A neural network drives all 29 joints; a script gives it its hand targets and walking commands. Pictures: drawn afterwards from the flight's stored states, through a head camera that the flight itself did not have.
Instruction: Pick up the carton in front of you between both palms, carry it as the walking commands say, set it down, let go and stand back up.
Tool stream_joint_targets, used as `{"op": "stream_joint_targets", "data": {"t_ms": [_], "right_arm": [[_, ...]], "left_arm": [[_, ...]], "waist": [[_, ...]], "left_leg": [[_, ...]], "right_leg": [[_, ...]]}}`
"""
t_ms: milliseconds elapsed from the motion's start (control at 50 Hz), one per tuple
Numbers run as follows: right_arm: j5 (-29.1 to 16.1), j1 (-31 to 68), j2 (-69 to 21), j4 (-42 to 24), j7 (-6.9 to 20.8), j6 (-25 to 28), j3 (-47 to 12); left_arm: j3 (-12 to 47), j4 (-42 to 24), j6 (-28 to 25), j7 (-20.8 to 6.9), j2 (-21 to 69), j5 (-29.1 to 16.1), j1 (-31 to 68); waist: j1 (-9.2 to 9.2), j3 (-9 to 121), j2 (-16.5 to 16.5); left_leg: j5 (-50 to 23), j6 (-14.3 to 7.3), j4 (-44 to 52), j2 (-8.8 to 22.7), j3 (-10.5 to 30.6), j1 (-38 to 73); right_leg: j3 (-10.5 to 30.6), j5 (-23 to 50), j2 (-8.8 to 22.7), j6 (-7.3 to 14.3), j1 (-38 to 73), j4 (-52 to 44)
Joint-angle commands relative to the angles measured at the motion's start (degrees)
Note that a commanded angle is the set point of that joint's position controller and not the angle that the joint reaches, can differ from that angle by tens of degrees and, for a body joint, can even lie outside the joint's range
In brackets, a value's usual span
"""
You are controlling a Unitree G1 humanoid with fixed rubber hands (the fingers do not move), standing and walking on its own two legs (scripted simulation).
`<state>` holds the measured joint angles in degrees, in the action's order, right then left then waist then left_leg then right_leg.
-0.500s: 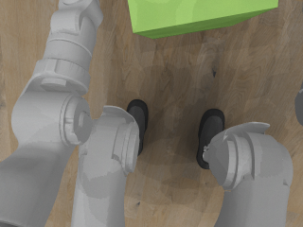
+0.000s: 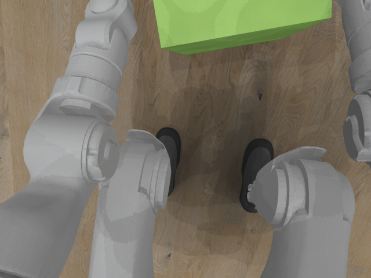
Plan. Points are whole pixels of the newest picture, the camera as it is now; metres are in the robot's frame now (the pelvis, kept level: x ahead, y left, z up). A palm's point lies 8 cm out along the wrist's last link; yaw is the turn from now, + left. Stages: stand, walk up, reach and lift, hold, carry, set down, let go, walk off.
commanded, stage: reach and lift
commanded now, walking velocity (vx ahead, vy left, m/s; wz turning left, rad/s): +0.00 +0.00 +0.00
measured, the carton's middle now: out of the picture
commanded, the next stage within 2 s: none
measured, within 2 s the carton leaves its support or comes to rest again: leaves its support in 0.36 s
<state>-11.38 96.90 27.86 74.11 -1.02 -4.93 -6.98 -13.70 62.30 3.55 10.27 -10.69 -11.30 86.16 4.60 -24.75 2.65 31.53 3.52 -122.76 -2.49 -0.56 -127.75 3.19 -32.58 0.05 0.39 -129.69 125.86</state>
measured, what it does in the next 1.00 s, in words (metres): rises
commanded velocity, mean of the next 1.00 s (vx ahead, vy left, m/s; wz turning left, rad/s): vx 0.00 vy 0.00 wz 0.00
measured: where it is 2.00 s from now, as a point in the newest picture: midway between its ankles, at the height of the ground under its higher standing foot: (206, 180)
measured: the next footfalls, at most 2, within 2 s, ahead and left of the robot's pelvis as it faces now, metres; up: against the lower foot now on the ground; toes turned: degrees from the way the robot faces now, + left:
none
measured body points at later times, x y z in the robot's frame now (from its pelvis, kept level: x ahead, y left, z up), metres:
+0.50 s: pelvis +0.01 +0.00 +0.00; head +0.36 -0.05 +0.28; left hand +0.55 +0.14 -0.13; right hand +0.57 -0.17 -0.15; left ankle +0.13 +0.13 -0.34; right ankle +0.11 -0.12 -0.34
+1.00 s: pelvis +0.00 +0.01 +0.11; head +0.27 -0.03 +0.47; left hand +0.51 +0.13 +0.04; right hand +0.52 -0.17 +0.04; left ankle +0.13 +0.14 -0.34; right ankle +0.11 -0.12 -0.34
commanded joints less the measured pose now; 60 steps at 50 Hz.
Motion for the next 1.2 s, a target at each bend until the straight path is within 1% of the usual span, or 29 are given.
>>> {"op": "stream_joint_targets", "data": {"t_ms": [0, 20, 40, 60, 80, 120, 160, 220, 240, 300, 340, 380, 420, 440, 460, 500, 540, 560, 620, 640, 680, 740, 800, 860, 920, 980, 1060, 1120, 1180], "right_arm": [[0.5, 20.8, -4.7, -6.3, 1.0, 0.9, -0.9], [0.8, 20.7, -8.0, -5.7, 1.6, 0.6, -1.3], [0.6, 22.6, -16.7, -6.7, 3.2, 0.2, -2.8], [0.8, 25.1, -26.3, -6.8, 5.5, -0.3, -4.2], [1.9, 25.7, -33.6, -6.7, 7.7, -1.0, -4.2], [3.8, 23.6, -46.3, -8.1, 11.8, -2.7, -2.7], [4.8, 20.2, -53.1, -9.7, 14.5, -4.1, -0.2], [5.2, 18.4, -58.7, -13.4, 15.9, -5.2, 0.9], [4.9, 18.5, -60.0, -14.9, 15.9, -5.4, 0.6], [3.1, 19.6, -63.8, -20.5, 15.3, -5.5, -1.9], [1.5, 21.2, -66.5, -26.2, 14.4, -5.6, -4.4], [0.2, 23.4, -69.3, -33.4, 13.3, -6.1, -6.7], [-0.2, 24.9, -71.6, -40.2, 12.3, -7.3, -8.4], [0.1, 24.9, -72.7, -42.8, 12.0, -8.1, -8.7], [0.6, 24.2, -74.9, -43.9, 11.3, -9.0, -9.2], [2.0, 20.7, -76.8, -43.0, 10.6, -10.8, -8.6], [3.9, 16.5, -79.0, -39.1, 10.8, -12.3, -6.6], [5.2, 14.5, -79.8, -36.1, 11.2, -12.9, -5.1], [10.4, 9.9, -81.0, -25.3, 13.1, -14.1, 2.2], [12.3, 9.0, -80.7, -22.2, 13.6, -14.5, 4.8], [15.2, 7.9, -79.9, -18.8, 14.4, -14.9, 9.2], [18.0, 7.3, -79.2, -17.6, 15.1, -14.9, 13.4], [18.8, 7.3, -79.5, -19.5, 15.1, -15.0, 14.3], [18.2, 7.7, -80.9, -23.7, 14.8, -15.3, 12.0], [16.3, 7.6, -83.3, -29.1, 14.7, -15.9, 7.6], [13.9, 6.2, -86.5, -33.5, 14.7, -17.0, 2.7], [11.3, 2.2, -90.1, -36.9, 14.8, -18.1, -2.2], [10.6, -1.4, -92.1, -37.7, 14.8, -18.4, -3.9], [10.9, -5.0, -93.3, -37.3, 14.5, -18.2, -4.2]], "left_arm": [[0.4, -5.4, -0.7, -0.8, 3.8, 1.1, 15.5], [-1.1, -4.8, -0.6, -1.0, 5.3, 2.7, 15.4], [0.2, -5.6, -0.1, -2.6, 12.8, 3.6, 18.5], [1.7, -5.9, 0.7, -4.9, 22.3, 4.2, 22.3], [1.8, -6.3, 1.7, -7.2, 29.7, 5.3, 24.6], [2.7, -8.7, 3.9, -11.9, 41.2, 6.9, 28.1], [2.9, -10.3, 5.7, -15.1, 46.7, 7.5, 28.5], [4.2, -12.9, 7.1, -17.0, 51.5, 6.7, 28.2], [5.1, -14.0, 7.3, -17.4, 53.1, 5.9, 28.4], [8.7, -17.1, 7.6, -17.8, 57.3, 2.5, 29.0], [12.0, -20.3, 8.0, -17.6, 59.8, 0.1, 29.8], [15.1, -24.7, 8.9, -17.3, 62.0, -1.9, 30.9], [17.6, -29.1, 10.3, -17.4, 63.1, -2.6, 32.2], [18.6, -30.9, 11.1, -17.6, 63.3, -2.4, 32.7], [20.3, -33.6, 11.6, -17.3, 64.0, -2.0, 33.0], [21.7, -37.1, 12.4, -16.9, 63.6, -0.9, 33.4], [21.2, -36.9, 13.2, -16.7, 63.5, 1.1, 31.8], [20.1, -35.0, 13.5, -16.7, 63.7, 2.6, 30.6], [12.6, -26.7, 15.1, -17.2, 63.9, 9.9, 25.8], [9.8, -24.4, 15.6, -17.4, 63.4, 12.4, 24.6], [6.3, -22.2, 16.4, -17.9, 63.1, 15.8, 23.3], [4.7, -21.9, 16.8, -18.7, 64.0, 17.8, 23.2], [6.5, -23.3, 17.2, -19.6, 66.5, 17.1, 23.5], [10.6, -25.6, 17.9, -20.6, 69.8, 14.9, 23.3], [15.4, -28.5, 18.8, -21.3, 72.3, 12.4, 22.1], [19.4, -30.8, 19.7, -21.7, 74.0, 10.4, 19.2], [22.5, -32.2, 20.5, -22.1, 75.1, 9.2, 13.5], [23.1, -31.8, 20.6, -22.3, 75.4, 9.5, 8.9], [22.8, -30.7, 20.2, -22.5, 75.4, 10.3, 4.9]], "waist": [[1.32, 68.2, -9.5], [2.47, 67.4, -9.9], [2.75, 66.7, -10.1], [2.38, 65.7, -10.2], [2.11, 64.2, -10.4], [1.15, 62.0, -10.7], [0.53, 61.9, -10.5], [0.07, 64.8, -9.5], [0.36, 66.8, -9.0], [0.05, 76.6, -9.6], [-0.16, 87.0, -10.6], [-0.44, 99.3, -12.1], [-0.89, 110.9, -13.3], [-1.17, 115.0, -13.4], [-1.35, 117.4, -13.4], [-1.78, 115.8, -12.2], [-1.52, 108.8, -11.4], [-1.14, 103.7, -10.9], [0.95, 87.0, -10.1], [1.79, 83.1, -10.0], [2.12, 80.1, -9.3], [1.37, 80.7, -7.8], [-0.37, 85.1, -6.3], [-2.21, 91.9, -5.0], [-3.13, 98.9, -4.4], [-2.98, 103.5, -4.8], [-1.96, 104.0, -6.2], [-1.22, 100.7, -7.3], [-0.85, 96.3, -7.9]], "left_leg": [[-17.7, 0.0, 7.3, -2.6, -4.3, 32.9], [-17.3, -0.2, 7.4, -2.9, -4.5, 33.5], [-17.0, -0.6, 7.3, -3.4, -4.5, 33.0], [-16.9, -0.8, 6.9, -3.9, -4.6, 31.8], [-16.4, -0.8, 6.4, -4.2, -4.7, 31.3], [-15.3, -0.8, 5.4, -4.8, -5.2, 29.4], [-15.6, -1.1, 4.8, -5.0, -5.4, 27.4], [-18.2, -1.7, 4.2, -5.4, -5.7, 27.8], [-19.3, -1.7, 4.0, -5.5, -5.9, 27.6], [-24.6, -1.7, 3.2, -5.5, -6.4, 29.3], [-27.7, -1.3, 3.3, -5.6, -6.7, 30.5], [-29.9, -0.8, 4.0, -5.8, -7.0, 30.6], [-31.2, -0.4, 5.3, -6.1, -7.3, 30.3], [-31.4, -0.4, 6.1, -6.3, -7.4, 30.4], [-31.1, -0.3, 7.1, -6.7, -7.6, 31.2], [-29.4, -0.3, 9.3, -7.1, -7.5, 32.7], [-24.7, -0.5, 12.0, -7.3, -7.2, 33.1], [-21.4, -0.6, 13.6, -7.4, -7.0, 32.8], [-10.4, -1.5, 18.8, -7.3, -6.4, 30.7], [-7.9, -1.7, 20.3, -7.2, -6.3, 29.9], [-5.2, -2.0, 23.0, -7.0, -6.0, 30.1], [-4.3, -2.0, 25.9, -6.9, -5.7, 31.6], [-5.6, -1.6, 27.9, -6.9, -5.5, 34.4], [-8.5, -1.1, 29.5, -7.1, -5.5, 38.4], [-12.1, -0.8, 30.9, -7.4, -5.7, 42.6], [-15.0, -0.7, 32.6, -7.5, -5.6, 46.4], [-17.4, -1.0, 35.4, -7.5, -4.9, 50.1], [-17.8, -1.3, 37.7, -7.5, -4.3, 51.7], [-17.4, -1.6, 40.4, -7.6, -3.7, 53.0]], "right_leg": [[-1.3, 14.8, -1.5, -0.7, 36.7, -9.9], [-1.5, 14.1, -1.7, -0.9, 36.3, -9.9], [-1.6, 13.9, -2.3, -0.9, 36.3, -10.1], [-1.4, 14.7, -2.9, -0.8, 36.1, -9.9], [-1.7, 14.7, -3.4, -0.6, 35.0, -9.4], [-2.2, 14.5, -4.2, -0.1, 32.9, -8.7], [-3.0, 15.4, -4.7, 0.5, 31.0, -8.2], [-3.7, 17.6, -5.2, 0.9, 29.5, -8.1], [-3.6, 18.7, -5.2, 1.0, 30.4, -8.1], [-3.7, 25.6, -5.6, 0.7, 36.5, -7.6], [-3.7, 31.3, -5.7, 0.4, 44.1, -7.5], [-3.6, 37.9, -5.9, 0.3, 54.3, -7.5], [-4.0, 42.9, -6.2, 0.0, 63.4, -7.8], [-4.5, 43.8, -6.4, -0.1, 65.7, -8.3], [-5.1, 42.8, -7.0, -0.4, 65.7, -9.3], [-5.9, 38.5, -7.7, -0.5, 62.7, -12.0], [-6.6, 31.0, -8.2, -0.7, 55.5, -15.1], [-6.8, 26.2, -8.3, -0.8, 50.7, -16.8], [-7.2, 11.8, -8.4, -0.8, 37.3, -22.1], [-7.1, 8.3, -8.4, -0.7, 34.8, -23.7], [-7.1, 4.7, -8.6, -0.6, 33.1, -26.1], [-7.1, 4.2, -8.9, -0.2, 34.1, -28.8], [-7.3, 5.9, -9.1, 0.0, 37.7, -31.0], [-7.5, 9.2, -9.2, 0.1, 43.1, -32.9], [-7.7, 13.3, -9.5, -0.1, 49.3, -34.3], [-7.6, 16.7, -9.7, -0.7, 54.7, -35.8], [-7.1, 19.6, -9.9, -1.7, 59.6, -38.3], [-6.6, 20.5, -10.0, -2.2, 62.1, -40.8], [-6.0, 20.5, -10.0, -2.5, 64.3, -43.7]]}}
